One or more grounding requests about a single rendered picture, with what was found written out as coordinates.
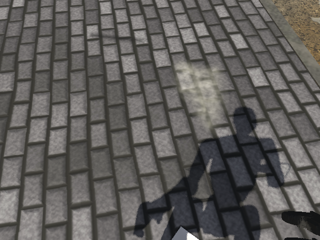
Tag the robot right hand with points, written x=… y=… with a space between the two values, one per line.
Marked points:
x=308 y=220

